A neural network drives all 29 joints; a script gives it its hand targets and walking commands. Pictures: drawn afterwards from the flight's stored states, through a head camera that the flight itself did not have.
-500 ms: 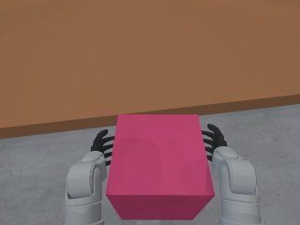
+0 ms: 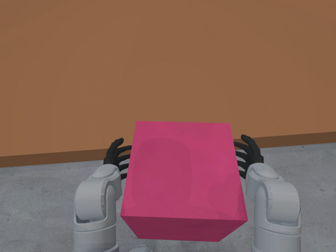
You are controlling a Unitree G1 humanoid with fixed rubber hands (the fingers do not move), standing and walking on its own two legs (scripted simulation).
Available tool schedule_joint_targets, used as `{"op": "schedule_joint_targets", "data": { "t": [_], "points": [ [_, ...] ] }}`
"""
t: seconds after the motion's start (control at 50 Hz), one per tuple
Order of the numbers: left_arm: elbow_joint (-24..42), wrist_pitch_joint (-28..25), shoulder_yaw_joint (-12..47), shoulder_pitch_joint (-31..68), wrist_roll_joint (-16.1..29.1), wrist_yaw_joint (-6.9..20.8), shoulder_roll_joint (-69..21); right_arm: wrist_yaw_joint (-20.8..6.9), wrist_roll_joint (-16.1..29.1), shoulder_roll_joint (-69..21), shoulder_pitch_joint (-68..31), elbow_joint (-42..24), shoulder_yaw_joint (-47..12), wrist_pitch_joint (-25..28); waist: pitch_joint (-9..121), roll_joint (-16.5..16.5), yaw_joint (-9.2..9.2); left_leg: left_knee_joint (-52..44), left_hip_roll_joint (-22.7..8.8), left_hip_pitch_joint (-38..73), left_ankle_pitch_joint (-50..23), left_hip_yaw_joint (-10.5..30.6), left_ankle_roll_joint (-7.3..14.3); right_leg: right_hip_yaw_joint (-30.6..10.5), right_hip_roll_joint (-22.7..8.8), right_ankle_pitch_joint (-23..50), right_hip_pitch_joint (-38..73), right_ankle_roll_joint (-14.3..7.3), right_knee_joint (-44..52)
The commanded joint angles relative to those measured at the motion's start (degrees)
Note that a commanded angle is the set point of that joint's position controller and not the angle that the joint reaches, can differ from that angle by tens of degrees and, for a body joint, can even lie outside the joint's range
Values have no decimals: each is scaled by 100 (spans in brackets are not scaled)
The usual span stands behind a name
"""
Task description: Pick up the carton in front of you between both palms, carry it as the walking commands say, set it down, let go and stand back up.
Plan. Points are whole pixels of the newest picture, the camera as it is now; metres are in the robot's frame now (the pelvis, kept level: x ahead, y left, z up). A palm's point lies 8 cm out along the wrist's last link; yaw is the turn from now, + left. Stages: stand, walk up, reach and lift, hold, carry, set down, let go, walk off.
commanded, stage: carry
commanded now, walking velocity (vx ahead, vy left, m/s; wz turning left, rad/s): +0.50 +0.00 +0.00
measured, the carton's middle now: (180, 185) +0.28 +0.01 +0.01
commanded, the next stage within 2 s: none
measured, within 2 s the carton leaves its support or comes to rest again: neither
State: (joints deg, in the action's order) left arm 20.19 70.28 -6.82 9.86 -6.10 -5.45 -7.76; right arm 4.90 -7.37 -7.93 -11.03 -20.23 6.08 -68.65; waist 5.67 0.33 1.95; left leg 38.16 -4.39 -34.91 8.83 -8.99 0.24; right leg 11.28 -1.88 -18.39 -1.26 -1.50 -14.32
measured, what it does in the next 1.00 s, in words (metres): walks ahead: left foot, then right foot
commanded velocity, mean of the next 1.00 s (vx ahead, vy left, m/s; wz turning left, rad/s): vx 0.21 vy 0.00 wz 0.00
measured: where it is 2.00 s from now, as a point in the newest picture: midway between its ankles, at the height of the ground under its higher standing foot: (187, 181)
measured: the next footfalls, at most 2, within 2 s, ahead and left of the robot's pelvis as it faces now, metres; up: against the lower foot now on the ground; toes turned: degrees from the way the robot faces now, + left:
left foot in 0.12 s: +0.27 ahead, +0.10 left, +0.00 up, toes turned +10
right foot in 0.58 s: +0.59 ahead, -0.10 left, +0.00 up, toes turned -13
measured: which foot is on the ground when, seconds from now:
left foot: up 0.00-0.10, down 0.12-0.60, up 0.62-0.84, down 0.86-1.00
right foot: down 0.00-0.14, up 0.16-0.56, down 0.58-1.00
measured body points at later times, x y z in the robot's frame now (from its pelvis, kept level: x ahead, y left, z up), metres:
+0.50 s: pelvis +0.35 +0.01 +0.00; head +0.36 +0.02 +0.45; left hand +0.64 +0.15 +0.08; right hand +0.63 -0.15 +0.09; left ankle +0.23 +0.10 -0.74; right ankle +0.49 -0.13 -0.71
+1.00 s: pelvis +0.55 -0.02 -0.01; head +0.63 -0.02 +0.43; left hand +0.97 +0.12 +0.13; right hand +0.97 -0.19 +0.14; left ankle +0.53 +0.09 -0.74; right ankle +0.55 -0.09 -0.74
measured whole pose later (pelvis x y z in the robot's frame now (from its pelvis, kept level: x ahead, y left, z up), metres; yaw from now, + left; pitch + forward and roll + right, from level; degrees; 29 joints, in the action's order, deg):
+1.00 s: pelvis +0.55 -0.02 -0.01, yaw -2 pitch +6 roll +0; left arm -3.9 78.1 -17.0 53.2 -3.4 -9.0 1.1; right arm 8.1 -4.2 1.1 -54.8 5.3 17.6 -75.5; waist -3.8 0.2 0.2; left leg 35.7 -1.0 -21.1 18.1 -5.4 1.6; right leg 11.2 -1.9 -16.4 -22.6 -3.6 -34.8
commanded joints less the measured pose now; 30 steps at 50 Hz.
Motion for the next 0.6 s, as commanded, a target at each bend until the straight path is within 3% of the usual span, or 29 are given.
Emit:
{"op": "schedule_joint_targets", "data": {
  "t": [0.0,0.06,0.08,0.1,0.12,0.14,0.16,0.2,0.24,0.36,0.44,0.5,0.54,0.56,0.58],
  "points": [
    [275,-32,4113,2628,2474,1645,-5025,-1290,2103,-5257,-1962,143,-4027,-88,556,885,-46,-741,281,275,-593,-496,110,-397,-1080,3662,690,-420,161],
    [304,-59,4109,2621,2432,1639,-5004,-1351,2208,-5272,-1992,143,-4039,-73,900,973,-151,-1144,620,1830,-696,-871,219,117,-977,4881,528,-197,-997],
    [322,-66,4124,2665,2422,1639,-4987,-1377,2214,-5269,-1975,191,-4021,-58,1234,780,-249,-1182,709,2889,-300,-952,234,285,-814,4623,64,-84,-1916],
    [316,-73,4120,2707,2402,1643,-4929,-1402,2209,-5268,-1925,211,-4013,-52,1592,406,-409,-1235,-17,4019,327,-49,274,166,-709,3124,-853,49,-3068],
    [437,-45,4205,2864,2459,1637,-5007,-1430,2143,-5190,-1928,370,-3957,4,2132,-1058,-425,-1866,-1730,5190,1474,2909,1186,-23,-62,1509,-2469,319,-4930],
    [450,-87,4237,2884,2443,1640,-4985,-1458,2252,-5375,-1901,406,-4024,42,1902,-1539,-375,-2630,-2108,5283,715,4041,1509,-608,331,-804,-3570,234,-5891],
    [385,-148,4273,2926,2433,1632,-5175,-1483,2364,-5525,-2059,260,-4068,78,1802,-1153,-356,-2494,-2002,5056,-47,3369,1420,-1044,-76,-760,-3726,72,-6278],
    [352,-287,4276,2873,2411,1615,-5482,-1516,2493,-5796,-2234,106,-4198,162,1620,-216,-314,-2397,-1664,4238,-832,2264,1031,-1194,-502,-193,-3558,-65,-5670],
    [301,-391,4264,2637,2319,1554,-5639,-1556,2576,-5860,-2225,29,-4281,217,1644,-410,-274,-2591,-1423,3855,-755,1527,750,-1025,-544,185,-3207,-29,-4882],
    [301,-555,4342,2308,2097,1363,-5491,-1676,2625,-5424,-1971,-17,-4297,267,1109,-792,-291,-2749,-1055,3962,-1278,511,695,-366,-354,939,-3534,199,-2979],
    [648,-418,4410,2947,2298,1300,-4972,-1567,2599,-4865,-2353,-204,-4197,191,601,-883,-318,-2583,-853,3879,-1889,31,665,16,-185,1448,-3387,134,-2066],
    [711,-214,4336,3768,2483,1264,-4343,-1387,2547,-4288,-2979,-278,-4048,58,584,-946,-366,-1845,-737,3747,-3187,-321,492,270,90,2007,-2606,-6,-1701],
    [475,-72,4166,4227,2541,1216,-3967,-1254,2540,-3822,-3600,-203,-3898,-96,1024,-771,-110,-454,-408,3404,-3453,-677,208,559,449,2378,-1200,-67,-1156],
    [369,7,4036,4577,2565,1188,-3783,-1193,2559,-3600,-3959,-91,-3803,-182,1317,-450,10,410,-254,2905,-2490,-595,35,207,93,2998,-290,-95,-1067],
    [193,95,3841,4878,2569,1151,-3531,-1134,2611,-3476,-4433,18,-3722,-295,1899,557,114,1740,31,1871,-79,-364,-83,-1240,-1209,5063,1031,-500,-1664]
  ]
}}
